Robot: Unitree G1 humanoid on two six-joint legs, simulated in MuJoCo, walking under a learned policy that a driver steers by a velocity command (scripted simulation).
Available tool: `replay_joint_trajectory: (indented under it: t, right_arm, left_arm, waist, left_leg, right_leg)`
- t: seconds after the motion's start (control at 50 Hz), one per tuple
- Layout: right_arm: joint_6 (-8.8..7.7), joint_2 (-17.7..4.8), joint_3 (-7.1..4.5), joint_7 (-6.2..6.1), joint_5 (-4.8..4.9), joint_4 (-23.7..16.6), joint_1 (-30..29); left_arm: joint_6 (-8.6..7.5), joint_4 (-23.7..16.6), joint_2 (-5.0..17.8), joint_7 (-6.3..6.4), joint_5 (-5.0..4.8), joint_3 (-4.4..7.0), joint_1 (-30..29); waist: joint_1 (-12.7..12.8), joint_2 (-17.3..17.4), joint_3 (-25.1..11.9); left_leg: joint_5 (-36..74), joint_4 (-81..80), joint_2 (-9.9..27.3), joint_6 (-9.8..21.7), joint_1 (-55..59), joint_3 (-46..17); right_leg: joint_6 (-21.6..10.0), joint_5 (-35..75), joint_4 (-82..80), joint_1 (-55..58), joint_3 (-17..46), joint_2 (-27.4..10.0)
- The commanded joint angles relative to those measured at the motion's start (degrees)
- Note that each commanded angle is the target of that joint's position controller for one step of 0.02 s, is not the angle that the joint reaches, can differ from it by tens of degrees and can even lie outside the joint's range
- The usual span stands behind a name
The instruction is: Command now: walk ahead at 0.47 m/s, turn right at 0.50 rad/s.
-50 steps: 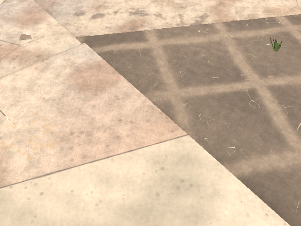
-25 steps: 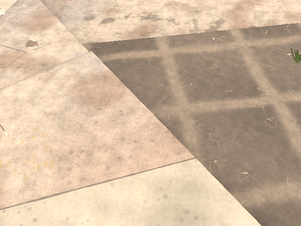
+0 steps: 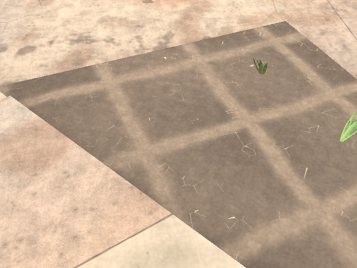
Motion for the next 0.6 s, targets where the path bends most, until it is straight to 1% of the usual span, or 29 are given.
replay_joint_trajectory:
  t: [0.02,0.04,0.06,0.08,0.1,0.12,0.14,0.16,0.18,0.2,0.22,0.24,0.26,0.28,0.3,0.32,0.36,0.4,0.44,0.48,0.5,0.54,0.56,0.58,0.6]
  right_arm:
    - [0.23,-10.7,-2.26,-0.04,0.84,-1.7,2.2]
    - [0.49,-11.3,-2.51,0.08,1.18,-1.9,1.6]
    - [0.69,-12.2,-2.84,0.13,1.53,-2.1,0.9]
    - [0.96,-13.2,-3.16,0.03,1.81,-2.4,0.2]
    - [1.33,-13.9,-3.31,-0.04,1.93,-2.9,-0.9]
    - [1.13,-13.8,-3.14,0.05,1.88,-3.8,-1.4]
    - [0.21,-9.4,-1.9,0.54,-0.03,-6.7,-1.4]
    - [-2.52,-5.1,-0.22,1.49,0.8,-9.4,0.1]
    - [-4.24,-9.6,-1.7,1.88,3.03,-11.0,-7.7]
    - [-4.69,-10.2,-1.88,1.66,3.64,-12.1,-10.4]
    - [-4.62,-10.0,-2.14,0.92,2.46,-11.6,-10.9]
    - [-3.88,-10.5,-2.83,0.48,1.49,-11.4,-9.9]
    - [-2.9,-10.1,-3.06,0.57,1.36,-11.5,-8.4]
    - [-2.15,-9.4,-3.18,0.62,1.16,-12.2,-8.2]
    - [-1.55,-8.9,-3.2,0.63,0.71,-12.8,-8.9]
    - [-1.14,-8.7,-3.22,0.56,0.22,-13.8,-10.7]
    - [-1.01,-8.7,-3.04,0.39,-0.21,-16.0,-16.3]
    - [-1.37,-7.7,-2.46,0.79,-0.11,-17.8,-21.6]
    - [-1.89,-7.1,-1.9,1.56,0.16,-19.1,-26.1]
    - [-2.31,-7.4,-1.66,2.33,0.66,-20.4,-29.0]
    - [-2.65,-8.3,-1.78,2.77,0.74,-21.4,-30.3]
    - [-3.26,-9.5,-1.93,3.52,0.8,-22.4,-31.0]
    - [-3.65,-10.0,-1.98,3.83,0.87,-22.4,-30.1]
    - [-3.88,-10.6,-2.15,3.92,0.97,-22.3,-28.5]
    - [-4.07,-11.4,-2.56,3.77,0.78,-21.6,-25.2]
  left_arm:
    - [-0.92,-8.1,1.0,-1.29,-0.22,-0.62,-12.5]
    - [-0.86,-8.7,1.3,-1.57,-0.18,-0.52,-12.3]
    - [-0.82,-9.0,2.1,-1.77,0.08,-0.13,-11.2]
    - [-0.7,-8.7,3.4,-1.83,0.25,0.62,-7.7]
    - [-0.62,-6.9,5.9,-1.78,0.03,2.13,0.6]
    - [-0.32,-4.5,10.3,-0.94,-0.28,4.35,10.0]
    - [0.11,-2.9,16.4,0.71,-0.35,5.92,17.1]
    - [-0.56,-4.2,18.6,0.7,0.24,5.32,16.6]
    - [-1.05,-3.6,13.5,0.48,1.21,3.79,16.7]
    - [-1.6,-3.5,10.4,0.44,0.98,2.95,13.9]
    - [-2.0,-5.1,8.6,0.31,0.59,2.24,8.3]
    - [-2.26,-6.2,6.8,0.29,0.82,1.58,4.5]
    - [-2.43,-6.9,6.2,0.43,1.22,1.29,3.2]
    - [-2.65,-7.0,6.7,0.65,1.14,1.38,3.4]
    - [-2.89,-6.8,7.3,0.98,0.96,1.43,4.2]
    - [-3.04,-6.6,8.0,1.4,0.93,1.53,5.3]
    - [-3.03,-6.3,9.1,2.33,0.84,1.75,7.8]
    - [-2.76,-5.9,9.4,2.82,0.56,1.82,10.3]
    - [-2.55,-5.7,9.8,3.12,0.23,1.94,11.9]
    - [-2.44,-5.0,10.1,3.16,-0.07,2.04,13.8]
    - [-2.37,-4.8,10.2,3.23,-0.3,2.08,14.7]
    - [-2.12,-4.2,9.8,3.47,-0.17,1.89,15.9]
    - [-1.96,-4.0,9.7,3.52,0.21,1.92,16.2]
    - [-1.74,-4.0,9.9,3.53,0.45,2.03,16.2]
    - [-1.54,-4.2,9.8,3.53,0.59,1.98,15.7]
  waist:
    - [-0.9,7.3,11.1]
    - [0.0,8.0,10.9]
    - [1.5,9.0,9.5]
    - [4.0,10.2,6.5]
    - [9.0,10.2,1.4]
    - [13.5,8.4,-4.5]
    - [13.6,-4.0,-11.0]
    - [9.8,-10.8,-21.7]
    - [12.4,-4.8,-17.8]
    - [10.9,-4.8,-10.5]
    - [7.9,0.4,-6.2]
    - [5.3,0.4,-3.7]
    - [3.6,-0.5,-3.0]
    - [2.9,-0.6,-2.3]
    - [2.5,-0.4,-1.5]
    - [2.6,-0.3,-0.5]
    - [4.1,-1.0,1.3]
    - [5.9,-1.7,2.2]
    - [7.6,-2.7,2.8]
    - [8.8,-3.0,3.2]
    - [9.2,-2.7,3.1]
    - [9.1,-3.3,2.7]
    - [8.6,-4.1,2.0]
    - [7.8,-5.1,1.7]
    - [6.0,-5.7,0.7]
  left_leg:
    - [18.9,-3.6,14.8,7.8,-2.4,-3.1]
    - [25.4,-1.4,15.0,7.4,-1.9,-2.0]
    - [37.4,2.6,15.0,7.1,-1.6,-0.8]
    - [51.3,9.1,15.1,6.8,-1.9,0.2]
    - [60.7,19.9,14.1,5.9,-3.2,1.4]
    - [56.8,33.2,11.9,3.8,-11.4,1.7]
    - [19.0,55.7,6.6,0.8,-33.6,1.2]
    - [-13.9,70.4,-3.7,-0.5,-45.7,-11.9]
    - [-9.9,72.7,-0.7,1.2,-51.2,-18.3]
    - [-5.4,70.3,1.5,2.7,-52.9,-16.9]
    - [-1.1,65.8,3.8,2.9,-49.5,-17.0]
    - [1.3,61.6,5.4,2.9,-45.3,-17.2]
    - [2.6,59.3,6.2,2.7,-41.7,-17.6]
    - [3.2,56.9,6.1,2.1,-40.5,-17.2]
    - [4.1,54.4,5.8,1.2,-40.1,-16.6]
    - [6.3,51.3,5.3,0.3,-40.7,-16.2]
    - [12.2,42.7,4.1,-0.9,-43.4,-15.8]
    - [19.7,32.3,2.2,-0.8,-42.6,-15.9]
    - [25.2,23.7,0.1,-0.3,-39.9,-15.5]
    - [26.7,19.8,-1.1,0.0,-37.7,-15.6]
    - [26.6,17.9,-1.5,0.4,-37.2,-16.2]
    - [24.4,15.6,-1.6,1.5,-37.1,-16.5]
    - [22.7,15.7,-1.6,2.3,-35.5,-16.5]
    - [19.5,15.6,-1.8,3.2,-33.8,-16.0]
    - [17.9,14.7,-2.6,4.3,-29.1,-14.8]
  right_leg:
    - [-1.8,-4.3,-4.3,-3.4,-3.9,0.1]
    - [-2.9,-7.3,-5.7,-0.7,-5.4,1.0]
    - [-4.1,-10.5,-6.3,3.8,-7.3,2.8]
    - [-5.3,-13.0,-6.1,10.3,-9.4,5.4]
    - [-7.0,-11.3,-8.9,21.1,-10.4,8.1]
    - [-9.4,-7.6,-11.9,37.4,-7.4,8.9]
    - [-15.0,-10.3,-13.2,57.7,16.0,-5.4]
    - [-23.9,-18.4,-25.8,65.8,47.9,-17.5]
    - [-19.7,-15.4,-28.5,63.0,42.1,-15.3]
    - [-17.0,-10.2,-27.4,55.4,32.0,-12.8]
    - [-14.8,-5.7,-27.7,45.2,24.9,-9.7]
    - [-13.7,-1.6,-28.5,37.4,20.0,-7.2]
    - [-13.6,-0.9,-29.7,32.4,18.0,-5.8]
    - [-14.0,-0.1,-30.9,29.6,17.6,-5.1]
    - [-14.5,1.2,-31.7,27.2,16.5,-4.7]
    - [-14.6,1.8,-32.3,25.6,15.5,-4.2]
    - [-14.2,2.7,-32.5,25.1,15.0,-3.5]
    - [-12.4,0.0,-31.8,25.0,14.2,-1.9]
    - [-11.2,-3.7,-31.4,24.7,14.4,-1.2]
    - [-10.8,-6.2,-30.3,25.5,16.4,-2.1]
    - [-10.7,-6.4,-29.0,26.9,17.8,-2.7]
    - [-10.4,-5.6,-25.9,31.5,19.8,-4.4]
    - [-10.2,-3.6,-24.5,33.0,20.7,-5.3]
    - [-9.8,-0.9,-23.0,34.5,21.4,-5.9]
    - [-9.1,4.3,-20.5,34.8,21.1,-5.0]
Keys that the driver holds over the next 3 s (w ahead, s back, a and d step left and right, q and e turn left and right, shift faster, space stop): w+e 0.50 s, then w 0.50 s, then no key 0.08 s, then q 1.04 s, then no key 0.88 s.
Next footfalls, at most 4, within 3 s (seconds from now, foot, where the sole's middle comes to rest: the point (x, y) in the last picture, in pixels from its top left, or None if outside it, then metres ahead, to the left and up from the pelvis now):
0.12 right None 0.23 -0.14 -0.78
0.62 left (174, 256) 0.56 -0.03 -0.78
1.20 right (254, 222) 0.71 -0.39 -0.86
1.70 left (195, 211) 0.79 -0.14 -0.86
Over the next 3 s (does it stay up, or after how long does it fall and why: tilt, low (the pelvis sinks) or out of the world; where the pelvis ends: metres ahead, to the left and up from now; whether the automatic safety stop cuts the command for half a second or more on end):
stays up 0.77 -0.25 -0.09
